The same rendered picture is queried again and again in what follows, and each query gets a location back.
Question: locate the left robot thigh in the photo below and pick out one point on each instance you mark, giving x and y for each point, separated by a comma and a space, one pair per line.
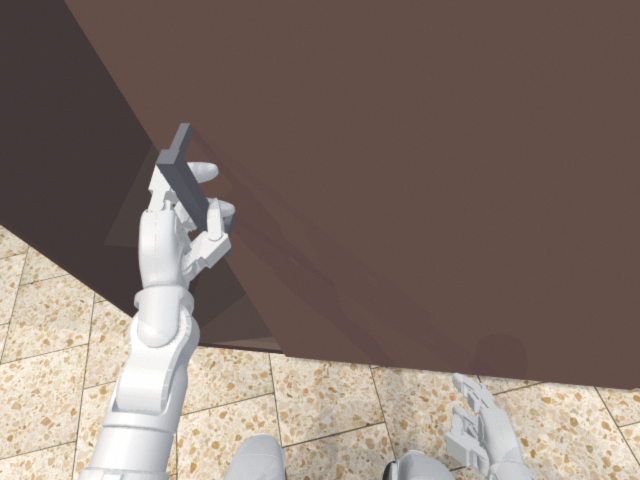
258, 458

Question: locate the right robot hand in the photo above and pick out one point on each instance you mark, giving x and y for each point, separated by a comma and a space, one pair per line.
491, 437

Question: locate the wardrobe door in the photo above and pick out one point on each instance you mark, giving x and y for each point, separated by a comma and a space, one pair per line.
440, 185

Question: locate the handle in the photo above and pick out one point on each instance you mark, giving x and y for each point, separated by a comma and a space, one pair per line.
179, 176

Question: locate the left robot forearm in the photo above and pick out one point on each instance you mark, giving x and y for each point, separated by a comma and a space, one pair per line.
146, 403

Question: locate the right robot shin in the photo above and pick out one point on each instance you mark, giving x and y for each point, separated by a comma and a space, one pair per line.
413, 452

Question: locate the left robot hand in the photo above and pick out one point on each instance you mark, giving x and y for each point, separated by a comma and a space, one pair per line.
163, 233

